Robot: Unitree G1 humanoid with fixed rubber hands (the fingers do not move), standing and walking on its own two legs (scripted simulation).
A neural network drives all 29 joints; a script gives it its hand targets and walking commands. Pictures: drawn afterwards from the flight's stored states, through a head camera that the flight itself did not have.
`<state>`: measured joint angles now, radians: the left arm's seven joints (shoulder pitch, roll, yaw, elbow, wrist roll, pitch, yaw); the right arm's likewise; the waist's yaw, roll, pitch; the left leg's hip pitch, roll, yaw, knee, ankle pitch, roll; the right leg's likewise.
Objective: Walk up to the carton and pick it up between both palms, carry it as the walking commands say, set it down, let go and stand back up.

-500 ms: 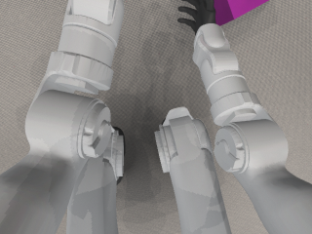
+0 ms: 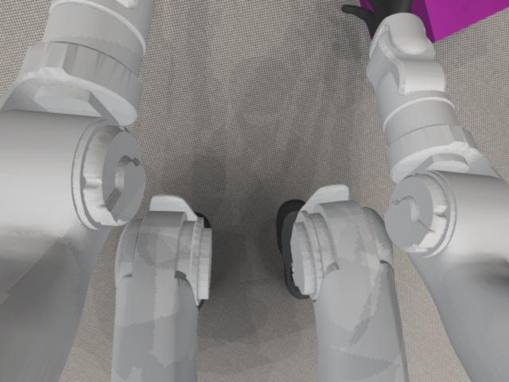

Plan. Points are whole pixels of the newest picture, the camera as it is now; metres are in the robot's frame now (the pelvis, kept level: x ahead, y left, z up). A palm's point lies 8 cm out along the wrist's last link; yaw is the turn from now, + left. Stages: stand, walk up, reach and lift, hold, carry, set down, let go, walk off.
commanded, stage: set down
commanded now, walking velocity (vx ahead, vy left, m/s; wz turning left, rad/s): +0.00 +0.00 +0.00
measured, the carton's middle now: out of the picture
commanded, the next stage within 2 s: none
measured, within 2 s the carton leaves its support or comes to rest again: rests again in 0.44 s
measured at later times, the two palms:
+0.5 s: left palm (164, 18) +0.52 +0.08 -0.19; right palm (425, 66) +0.46 -0.24 -0.21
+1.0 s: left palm (191, 101) +0.43 +0.07 -0.25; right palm (412, 63) +0.47 -0.22 -0.22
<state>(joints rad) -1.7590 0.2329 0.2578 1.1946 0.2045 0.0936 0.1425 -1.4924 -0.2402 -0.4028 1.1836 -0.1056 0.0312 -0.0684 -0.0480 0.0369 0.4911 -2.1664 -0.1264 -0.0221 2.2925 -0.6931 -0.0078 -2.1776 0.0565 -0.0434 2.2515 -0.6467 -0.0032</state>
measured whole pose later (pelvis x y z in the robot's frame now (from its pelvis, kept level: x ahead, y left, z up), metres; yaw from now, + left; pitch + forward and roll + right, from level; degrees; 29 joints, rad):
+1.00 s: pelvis -0.01 +0.00 +0.01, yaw +3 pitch +32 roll +1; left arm -1.49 0.11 0.25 1.44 -0.03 0.22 0.09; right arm -1.27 -0.29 -0.31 0.88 0.03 0.11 -0.06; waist -0.10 0.13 0.53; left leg -2.12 -0.10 0.03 2.25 -0.68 0.01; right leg -2.14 0.04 0.02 2.25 -0.66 0.02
